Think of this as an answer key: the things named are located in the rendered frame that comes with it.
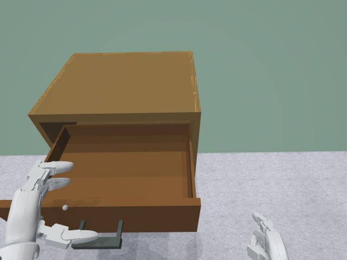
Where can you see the right robot hand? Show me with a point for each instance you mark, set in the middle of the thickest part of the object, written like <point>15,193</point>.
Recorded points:
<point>272,244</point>

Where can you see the handle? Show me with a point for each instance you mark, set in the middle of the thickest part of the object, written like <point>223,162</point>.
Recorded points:
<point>101,242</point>

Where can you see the drawer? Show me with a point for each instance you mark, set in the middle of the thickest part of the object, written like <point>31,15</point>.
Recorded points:
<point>142,174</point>

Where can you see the cabinet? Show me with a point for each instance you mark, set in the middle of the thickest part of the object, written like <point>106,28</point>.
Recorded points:
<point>121,88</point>

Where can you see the left robot forearm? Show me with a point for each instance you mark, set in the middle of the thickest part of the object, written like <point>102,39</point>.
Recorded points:
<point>20,251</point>

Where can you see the left robot hand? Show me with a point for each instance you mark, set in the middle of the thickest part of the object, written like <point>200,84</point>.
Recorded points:
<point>23,224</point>

